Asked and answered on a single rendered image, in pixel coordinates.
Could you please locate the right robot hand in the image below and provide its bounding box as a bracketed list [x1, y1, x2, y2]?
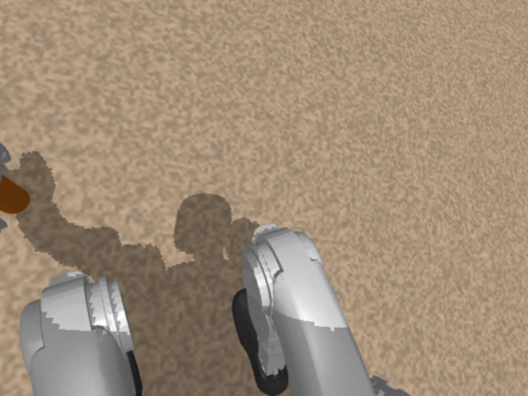
[370, 375, 410, 396]

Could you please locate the left robot foot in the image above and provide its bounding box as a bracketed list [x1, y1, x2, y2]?
[127, 351, 143, 396]

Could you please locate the can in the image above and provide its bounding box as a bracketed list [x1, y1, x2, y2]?
[0, 175, 30, 214]

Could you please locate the right robot foot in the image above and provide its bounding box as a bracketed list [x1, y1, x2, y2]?
[232, 288, 289, 396]

